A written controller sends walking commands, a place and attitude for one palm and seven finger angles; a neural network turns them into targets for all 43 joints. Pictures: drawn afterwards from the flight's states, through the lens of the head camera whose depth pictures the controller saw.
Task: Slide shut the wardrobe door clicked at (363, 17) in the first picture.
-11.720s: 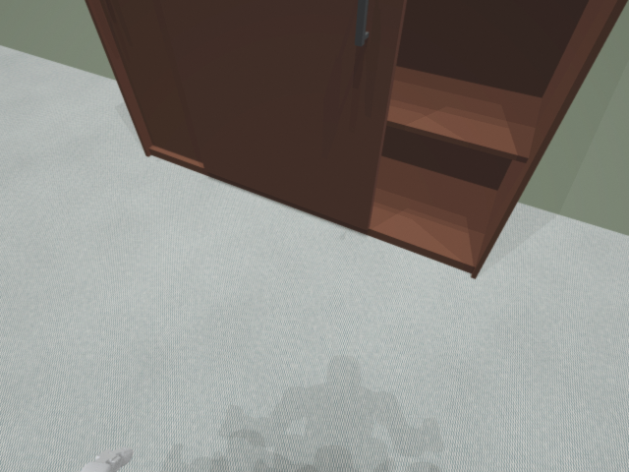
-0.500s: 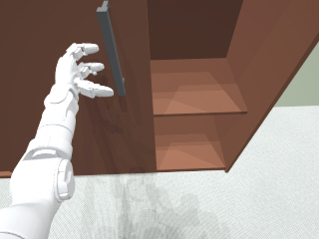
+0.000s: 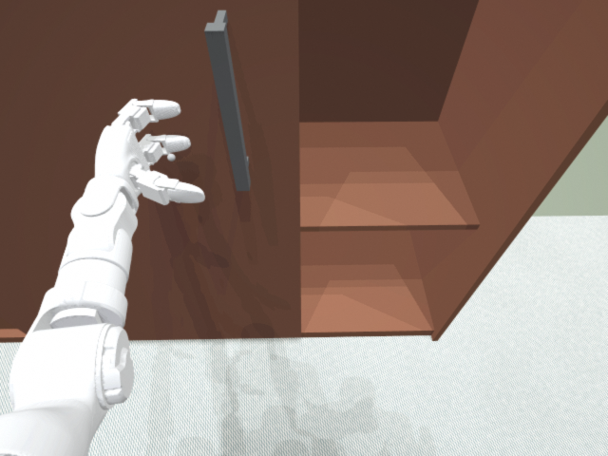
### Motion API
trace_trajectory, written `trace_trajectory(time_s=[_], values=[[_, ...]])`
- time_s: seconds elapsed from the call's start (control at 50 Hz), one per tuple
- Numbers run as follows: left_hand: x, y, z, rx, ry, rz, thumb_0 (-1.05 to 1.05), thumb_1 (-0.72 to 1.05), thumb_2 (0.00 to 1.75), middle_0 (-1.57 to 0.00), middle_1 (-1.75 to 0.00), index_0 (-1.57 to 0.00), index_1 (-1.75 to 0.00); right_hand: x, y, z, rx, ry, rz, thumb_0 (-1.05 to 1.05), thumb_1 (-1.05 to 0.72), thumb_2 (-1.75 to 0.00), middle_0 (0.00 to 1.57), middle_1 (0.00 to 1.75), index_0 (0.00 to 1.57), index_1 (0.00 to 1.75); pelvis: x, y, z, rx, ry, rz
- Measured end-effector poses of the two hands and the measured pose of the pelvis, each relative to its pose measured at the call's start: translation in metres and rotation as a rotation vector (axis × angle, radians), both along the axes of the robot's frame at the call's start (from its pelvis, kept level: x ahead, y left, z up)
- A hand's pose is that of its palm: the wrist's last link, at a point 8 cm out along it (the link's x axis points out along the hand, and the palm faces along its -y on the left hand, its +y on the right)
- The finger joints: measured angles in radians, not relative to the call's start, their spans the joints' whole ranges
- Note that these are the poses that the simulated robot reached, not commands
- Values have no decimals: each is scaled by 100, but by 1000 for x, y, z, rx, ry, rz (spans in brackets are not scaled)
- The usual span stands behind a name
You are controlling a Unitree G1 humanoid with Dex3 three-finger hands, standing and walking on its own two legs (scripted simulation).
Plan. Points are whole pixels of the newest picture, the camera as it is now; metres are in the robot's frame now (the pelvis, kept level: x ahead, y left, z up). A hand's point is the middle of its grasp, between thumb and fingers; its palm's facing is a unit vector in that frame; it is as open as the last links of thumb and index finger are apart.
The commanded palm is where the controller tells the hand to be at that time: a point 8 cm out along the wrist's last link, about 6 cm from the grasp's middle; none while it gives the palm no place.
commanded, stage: move the hooked fingers beside the handle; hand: left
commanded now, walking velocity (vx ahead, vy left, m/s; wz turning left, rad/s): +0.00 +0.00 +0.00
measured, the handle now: (233, 112) +0.53 +0.09 +0.17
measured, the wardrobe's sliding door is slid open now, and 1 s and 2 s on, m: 0.45 0.45 0.45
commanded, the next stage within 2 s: feel for the door with the fingertips in 0.72 s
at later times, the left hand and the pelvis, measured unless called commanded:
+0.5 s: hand (181, 149) +0.47 +0.16 +0.16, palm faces +0.00 -1.00 +0.00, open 14.0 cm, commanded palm +0.45 +0.21 +0.16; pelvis -0.01 +0.01 +0.00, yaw +0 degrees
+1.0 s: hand (194, 153) +0.46 +0.14 +0.16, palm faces +0.00 -1.00 +0.01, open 14.0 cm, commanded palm +0.44 +0.19 +0.16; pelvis -0.01 +0.00 +0.00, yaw +0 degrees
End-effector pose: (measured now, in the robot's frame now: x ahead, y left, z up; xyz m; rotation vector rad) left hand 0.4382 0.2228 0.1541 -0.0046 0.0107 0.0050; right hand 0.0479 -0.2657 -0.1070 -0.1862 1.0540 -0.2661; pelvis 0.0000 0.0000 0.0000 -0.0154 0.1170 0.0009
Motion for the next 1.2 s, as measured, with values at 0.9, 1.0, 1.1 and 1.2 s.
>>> trace_trajectory(time_s=[0.9, 1.0, 1.1, 1.2], values=[[5, -19, 6, 9, -14, 10, -1, -50, 30, -30, -120, -30, -120, -20, 6, -6, 30, 9, -11, 1, -90, -89, 20, 30, 20, 30, -6, -1, -1, 1, 3, -10], [2, -31, 4, -3, -10, -5, -1, -51, 30, -30, -120, -30, -120, -7, 4, -6, 29, -11, 20, 1, -90, -89, 20, 30, 20, 30, -7, -3, -2, 1, 0, 4], [6, -48, 3, -3, -10, -15, -1, -51, 30, -30, -120, -30, -120, -1, 2, -5, 27, -27, 30, 1, -90, -89, 20, 30, 20, 30, -9, -5, -3, 3, 5, 8], [11, -63, 6, -11, -27, -17, -1, -51, 30, -30, -120, -30, -120, -4, 1, -7, 37, -26, 18, 1, -90, -89, 20, 30, 20, 30, -7, -7, -3, 7, 8, -2]])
